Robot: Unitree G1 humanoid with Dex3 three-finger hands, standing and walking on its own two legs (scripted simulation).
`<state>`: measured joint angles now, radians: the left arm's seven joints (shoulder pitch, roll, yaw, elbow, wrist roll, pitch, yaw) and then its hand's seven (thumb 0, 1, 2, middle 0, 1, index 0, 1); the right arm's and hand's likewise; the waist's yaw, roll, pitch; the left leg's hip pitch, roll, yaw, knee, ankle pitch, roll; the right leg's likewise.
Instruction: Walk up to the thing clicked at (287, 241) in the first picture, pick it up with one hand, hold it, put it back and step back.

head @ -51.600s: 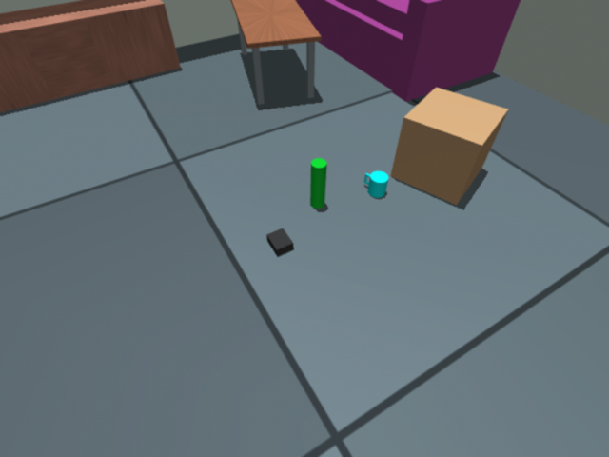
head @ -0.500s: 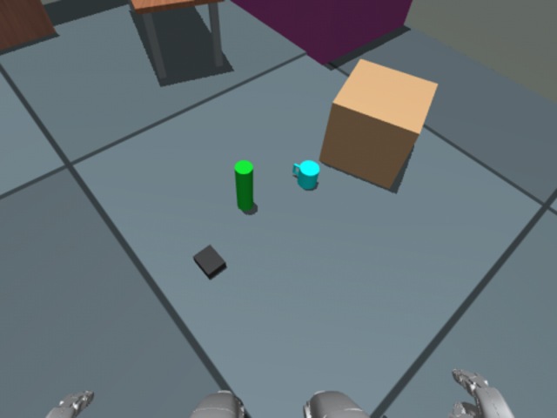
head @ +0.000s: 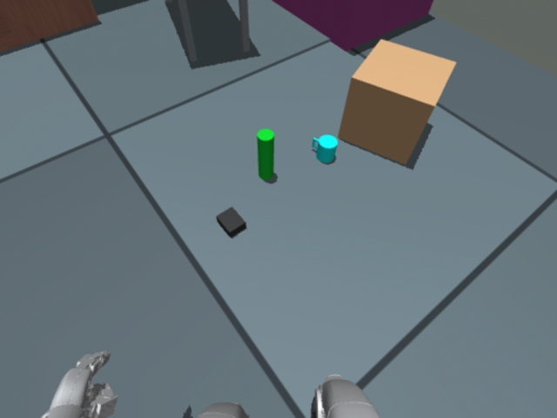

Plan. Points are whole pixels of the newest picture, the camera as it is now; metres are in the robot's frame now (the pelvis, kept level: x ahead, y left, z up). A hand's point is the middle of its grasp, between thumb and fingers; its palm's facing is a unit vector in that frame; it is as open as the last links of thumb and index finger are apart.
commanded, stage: step back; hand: left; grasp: from above
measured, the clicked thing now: (231, 222) +0.85 +0.20 -0.73
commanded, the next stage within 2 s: stand in 1.52 s
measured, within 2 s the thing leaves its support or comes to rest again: neither
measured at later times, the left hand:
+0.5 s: hand out of the picture -0.10 +0.25 -0.13, palm faces -0.07 -0.90 -0.42, open 7.3 cm
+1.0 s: hand out of the picture -0.17 +0.25 -0.14, palm faces +0.02 -0.94 -0.35, open 7.3 cm
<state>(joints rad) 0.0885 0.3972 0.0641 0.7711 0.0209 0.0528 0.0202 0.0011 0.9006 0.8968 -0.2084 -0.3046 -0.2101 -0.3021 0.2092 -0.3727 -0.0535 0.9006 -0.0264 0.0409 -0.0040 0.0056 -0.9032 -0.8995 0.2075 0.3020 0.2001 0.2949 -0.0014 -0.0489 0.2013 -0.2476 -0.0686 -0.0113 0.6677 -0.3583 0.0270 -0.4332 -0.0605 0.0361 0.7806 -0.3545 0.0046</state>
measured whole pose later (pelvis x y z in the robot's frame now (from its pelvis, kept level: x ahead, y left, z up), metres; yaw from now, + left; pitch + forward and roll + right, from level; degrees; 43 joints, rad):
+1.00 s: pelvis -0.22 -0.01 +0.01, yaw +0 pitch -3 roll -1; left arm 0.23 0.35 0.05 1.00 0.04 -0.03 -0.02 0.00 0.90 0.90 -0.21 -0.30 -0.21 -0.30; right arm 0.20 -0.38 -0.05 1.00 -0.03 0.00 0.02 0.01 -0.90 -0.90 0.21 0.30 0.20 0.30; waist 0.03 0.02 0.05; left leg -0.30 -0.01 -0.05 0.74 -0.47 0.00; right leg -0.22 -0.01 -0.01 0.55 -0.29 0.00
